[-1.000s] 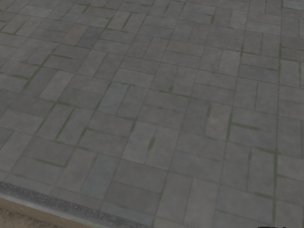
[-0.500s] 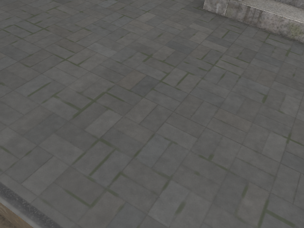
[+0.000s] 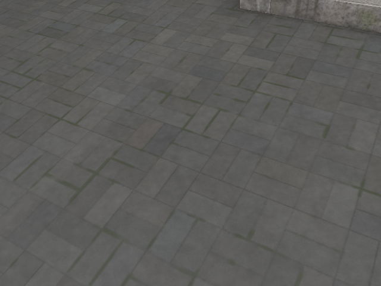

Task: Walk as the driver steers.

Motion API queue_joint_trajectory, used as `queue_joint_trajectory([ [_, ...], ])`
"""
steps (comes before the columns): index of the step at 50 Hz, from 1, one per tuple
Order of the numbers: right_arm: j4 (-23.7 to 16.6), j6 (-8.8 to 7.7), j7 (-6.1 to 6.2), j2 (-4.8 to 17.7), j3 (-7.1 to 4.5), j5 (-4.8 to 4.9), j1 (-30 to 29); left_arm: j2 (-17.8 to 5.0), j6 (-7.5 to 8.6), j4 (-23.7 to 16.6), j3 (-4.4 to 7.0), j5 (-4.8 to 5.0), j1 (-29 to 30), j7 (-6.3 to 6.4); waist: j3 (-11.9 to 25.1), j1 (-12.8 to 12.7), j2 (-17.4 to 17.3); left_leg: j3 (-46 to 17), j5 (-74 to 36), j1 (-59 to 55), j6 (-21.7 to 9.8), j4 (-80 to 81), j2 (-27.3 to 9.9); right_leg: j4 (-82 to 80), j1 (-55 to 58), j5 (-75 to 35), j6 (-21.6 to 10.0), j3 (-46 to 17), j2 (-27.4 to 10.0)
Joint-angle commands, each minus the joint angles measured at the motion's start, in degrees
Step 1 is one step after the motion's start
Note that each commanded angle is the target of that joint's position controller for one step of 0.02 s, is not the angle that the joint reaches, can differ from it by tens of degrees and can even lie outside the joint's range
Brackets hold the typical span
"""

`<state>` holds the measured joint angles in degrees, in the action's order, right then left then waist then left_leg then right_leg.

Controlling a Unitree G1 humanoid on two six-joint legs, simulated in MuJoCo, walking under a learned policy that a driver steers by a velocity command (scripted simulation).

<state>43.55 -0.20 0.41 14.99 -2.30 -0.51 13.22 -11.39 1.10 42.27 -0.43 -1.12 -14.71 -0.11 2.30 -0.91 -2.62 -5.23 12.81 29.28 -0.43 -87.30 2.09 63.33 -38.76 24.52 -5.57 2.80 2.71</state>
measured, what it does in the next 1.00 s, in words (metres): climbs, turning right: left foot, then right foot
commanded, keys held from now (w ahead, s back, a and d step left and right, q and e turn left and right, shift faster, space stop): e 0.88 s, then no key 0.12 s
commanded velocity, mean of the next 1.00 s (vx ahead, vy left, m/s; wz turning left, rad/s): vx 0.03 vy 0.00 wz -0.53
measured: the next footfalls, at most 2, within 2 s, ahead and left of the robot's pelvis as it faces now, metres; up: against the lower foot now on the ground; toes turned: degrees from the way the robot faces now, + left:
left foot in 0.30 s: +0.22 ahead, +0.04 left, +0.00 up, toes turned -9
right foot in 0.50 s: +0.06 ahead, -0.25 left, +0.00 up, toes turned -16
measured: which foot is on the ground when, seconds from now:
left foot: up 0.00-0.28, down 0.30-0.50, up 0.52-0.94, down 0.96-1.00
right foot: down 0.00-0.26, up 0.28-0.48, down 0.50-0.98, up 1.00-1.00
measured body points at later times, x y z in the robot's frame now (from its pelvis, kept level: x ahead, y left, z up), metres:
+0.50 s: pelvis +0.06 -0.11 +0.05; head +0.05 -0.13 +0.49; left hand +0.34 +0.02 +0.00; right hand +0.06 -0.39 -0.07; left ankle +0.18 +0.05 -0.66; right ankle +0.02 -0.23 -0.66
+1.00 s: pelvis +0.10 -0.15 +0.07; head +0.11 -0.15 +0.52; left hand +0.39 -0.03 -0.01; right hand +0.16 -0.47 +0.02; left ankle +0.17 -0.06 -0.66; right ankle +0.02 -0.24 -0.65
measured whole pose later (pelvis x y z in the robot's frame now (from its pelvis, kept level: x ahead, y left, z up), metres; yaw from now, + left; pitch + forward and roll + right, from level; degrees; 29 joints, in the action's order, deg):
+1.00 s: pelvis +0.10 -0.15 +0.07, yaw -35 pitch +3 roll +1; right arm 32.9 -1.8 1.3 11.4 -0.9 -0.4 3.5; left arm -15.6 -2.3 31.8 2.8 0.9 -10.6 1.6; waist 1.9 -1.9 2.0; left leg -2.0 14.2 18.5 -0.8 -30.5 2.8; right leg 37.4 -17.9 22.7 -1.1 -15.8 8.2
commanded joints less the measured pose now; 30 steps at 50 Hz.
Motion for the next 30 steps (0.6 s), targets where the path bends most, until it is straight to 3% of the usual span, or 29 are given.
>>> queue_joint_trajectory([
  [1,-5.37,-1.17,0.65,-1.32,0.98,-0.8,4.57,-2.15,2.26,-3.5,1.31,-0.19,4.94,0.39,-2.37,4.88,7.1,0.04,-2.49,11.1,-3.15,-10.59,-2.86,-34.96,4.01,0.27,-3.53,-27.1,-7.23],
  [2,-5.64,-1.56,0.64,-1.82,1.43,-0.9,5.39,-1.69,2.57,-3.04,1.11,-0.09,3.23,0.44,-1.44,4.7,7.44,0.0,-2.69,14.1,-3.99,-13.49,-2.38,-35.8,7.2,-4.64,-3.91,-28.23,-7.64],
  [3,-6.53,-1.97,0.89,-3.1,2.19,-1.14,5.43,-2.93,2.55,-2.65,1.46,0.45,1.34,0.36,-0.89,4.74,6.97,0.0,-2.8,17.52,-4.07,-9.95,-2.84,-36.22,11.16,-8.65,-2.92,-25.4,-6.51],
  [5,-8.08,-2.02,0.6,-3.36,2.66,-1.21,4.43,-3.65,1.24,-3.45,1.94,0.74,-1.2,0.47,1.85,3.98,3.29,-0.13,-7.6,19.15,-2.4,-2.88,-3.84,-36.12,17.76,-15.73,1.07,-21.95,-5.24],
  [6,-8.78,-1.5,1.23,-2.16,2.56,-1.03,3.23,-6.04,0.19,-5.49,2.55,1.14,1.03,1.1,1.17,3.77,4.36,2.92,-6.53,20.17,-0.71,3.61,-3.41,-38.41,19.89,-21.94,3.17,-20.56,-4.21],
  [7,-10.67,-0.85,2.13,-1.89,2.72,-1.42,-0.08,-6.77,-1.34,-8.13,2.95,0.94,2.67,2.37,1.84,2.95,7.75,5.16,-3.04,18.83,1.49,8.68,-2.28,-41.46,21.62,-30.78,6.85,-20.12,-3.34],
  [8,-11.05,-0.42,2.93,-0.68,2.54,-1.79,1.03,-8.48,-2.69,-10.06,3.43,0.75,4.12,3.53,3.63,3.39,11.17,7.23,-1.4,15.85,3.18,14.52,-0.89,-43.37,23.22,-38.86,10.93,-18.6,-2.09],
  [9,-9.26,-0.18,3.63,1.57,1.99,-2.12,5.45,-10.51,-3.5,-12.8,4.56,0.96,8.06,4.35,4.7,4.45,14.73,11.76,0.22,9.18,4.03,23.33,0.75,-46.52,22.03,-47.32,17.14,-14.57,-0.11],
  [10,-7.82,-0.63,4.29,4.1,0.83,-2.28,8.3,-13.31,-3.76,-16.08,6.02,1.33,11.94,4.67,6.5,5.5,16.93,10.68,0.45,1.64,4.23,30.31,-0.46,-47.05,20.53,-52.73,21.27,-15.1,-0.39],
  [11,-4.64,-1.13,4.87,6.13,0.2,-2.45,15.19,-16.01,-4.46,-19.49,7.37,1.6,17.25,4.95,6.99,8.13,15.8,10.97,1.77,-7.7,3.94,37.45,-0.95,-45.65,15.43,-58.02,24.68,-14.7,-0.46],
  [12,-0.14,-1.76,5.25,8.94,-0.84,-2.49,26.58,-19.12,-5.01,-23.12,9.17,2.28,24.63,4.74,6.54,13.15,13.86,14.94,3.45,-20.74,2.28,50.18,0.4,-40.34,8.89,-70.61,28.09,-10.17,2.49],
  [13,4.21,-2.58,5.03,10.11,-2.05,-1.57,35.6,-20.06,-4.77,-23.39,10.25,3.94,25.46,3.63,7.8,16.4,3.39,17.25,-8.07,-30.82,-0.31,60.61,1.08,-23.79,7.3,-65.36,27.63,-8.67,5.58],
  [14,4.81,-3.27,5.09,0.79,-0.65,3.35,23.57,-10.45,-3.71,-17.5,7.57,4.54,11.71,0.96,12.23,8.87,-30.62,6.44,-30.05,-31.7,-1.89,61.55,-8.68,11.28,6.21,0.46,17.51,-6.17,7.38],
  [15,-1.28,-2.78,5.1,-11.61,4.41,0.66,10.13,0.9,-1.51,-15.56,2.21,3.04,6.71,-1.8,7.98,2.71,-14.36,0.56,-28.3,-20.29,-2.26,63.58,-11.61,19.02,3.53,5.1,7.62,-9.44,2.9],
  [16,-5.04,-3.44,5.42,-11.41,4.31,-0.73,6.67,6.42,-1.13,-14.58,0.23,1.29,8.29,-3.26,2.52,1.25,-1.4,-3.87,-30.45,-13.01,-5.14,59.71,-14.26,27.41,2.31,8.78,3.74,-11.17,2.85],
  [17,-10.45,-4.73,5.93,-2.94,2.46,-1.7,-1.66,4.67,-1.15,-14.18,0.59,0.76,-5.61,-4.19,0.78,-7.61,-3.17,-17.43,-24.98,-6.49,-13.0,63.39,-22.65,30.32,3.54,13.08,4.56,-15.64,1.36],
  [18,-13.54,-4.92,5.91,5.77,-0.42,-0.68,-7.03,-1.25,-1.88,-12.38,1.37,1.72,-8.94,-3.59,0.5,-7.72,-2.89,-22.31,-5.09,-2.88,-16.98,68.24,-26.78,31.24,5.07,9.15,5.33,-15.49,-2.82],
  [19,-14.11,-4.21,5.69,9.72,-2.08,0.55,-10.14,-4.15,-3.21,-13.58,1.74,2.83,-5.61,-2.8,-0.17,-7.39,-5.03,-20.42,10.73,-0.58,-14.47,69.8,-23.73,23.94,5.81,5.42,5.19,-14.2,-5.75],
  [20,-13.73,-3.15,4.87,9.29,-2.13,0.95,-9.77,-6.01,-4.23,-15.18,1.72,2.79,1.84,-1.86,-1.11,-4.13,-1.94,-15.01,9.62,-0.76,-10.97,69.88,-19.36,11.51,6.05,3.87,5.1,-9.36,-6.12],
  [21,-13.01,-2.03,4.05,10.24,-2.59,1.08,-6.5,-6.5,-4.63,-16.54,1.75,2.35,7.24,-1.7,-0.59,-0.58,-1.83,-8.03,2.41,-2.68,-9.61,66.75,-18.41,-1.28,9.29,4.48,4.77,-6.33,-6.74],
  [22,-11.71,-1.12,3.48,11.61,-3.29,1.1,-2.62,-6.64,-4.83,-15.93,2.01,2.23,9.25,-1.99,1.03,1.97,-1.6,-2.12,0.83,-2.56,-8.49,64.11,-16.64,-9.98,15.02,6.41,4.57,-2.17,-5.63],
  [23,-10.52,-0.47,3.08,12.77,-3.88,1.25,-0.2,-6.55,-4.55,-14.51,2.41,2.25,7.72,-2.35,1.54,1.99,-1.67,2.06,5.0,-0.85,-7.24,61.13,-15.36,-17.69,21.51,0.26,4.3,2.44,-3.65],
  [24,-9.57,-0.07,2.83,11.22,-3.57,0.66,3.02,-7.16,-4.55,-12.24,3.07,2.56,4.51,-2.56,2.02,2.3,-0.59,5.4,8.79,0.98,-5.58,57.18,-13.67,-20.93,26.26,-2.26,3.88,5.42,-0.21],
  [25,-8.61,0.55,2.63,7.31,-2.91,0.25,6.21,-8.85,-4.23,-10.48,4.25,2.24,-0.19,-2.51,0.82,1.94,4.73,11.14,12.59,3.47,-1.58,46.2,-9.88,-28.27,28.92,-4.46,1.78,0.41,0.9],
  [26,-10.4,1.01,2.53,2.64,-2.05,-0.86,8.02,-16.77,-3.6,-12.34,5.82,1.92,-0.88,-2.13,-3.27,4.33,23.06,15.22,23.86,18.79,5.34,23.23,-3.04,-36.05,28.83,-17.54,-5.84,-30.18,-14.65],
  [27,-13.96,0.48,2.72,3.27,-2.01,-0.47,-0.55,-19.91,-1.74,-15.53,5.83,-0.07,1.38,-2.76,0.38,0.21,24.01,2.78,24.2,18.0,4.78,14.72,-2.24,-46.68,21.87,-24.69,-13.2,-46.81,-21.0],
  [28,-13.77,0.18,2.96,4.22,-2.27,0.62,-2.65,-17.2,-0.62,-16.51,5.39,-0.52,5.14,-2.66,-2.34,1.34,17.87,0.7,20.7,19.5,4.71,10.37,-2.88,-46.8,20.49,-17.15,-12.74,-44.71,-19.84],
  [29,-12.52,0.05,3.31,4.23,-2.27,0.81,-2.94,-14.76,-0.24,-16.94,5.06,0.13,8.17,-1.78,-3.35,2.02,13.84,0.24,15.55,21.51,4.64,9.76,-3.73,-44.32,21.6,-12.54,-9.65,-39.89,-17.59],
  [30,-11.77,0.56,4.11,4.39,-2.49,0.49,-3.84,-11.76,-0.11,-17.23,4.18,0.86,9.33,-0.88,-2.61,2.14,9.85,-0.24,11.73,21.02,5.26,9.99,-4.64,-40.82,23.02,-17.69,-7.73,-36.14,-15.99],
])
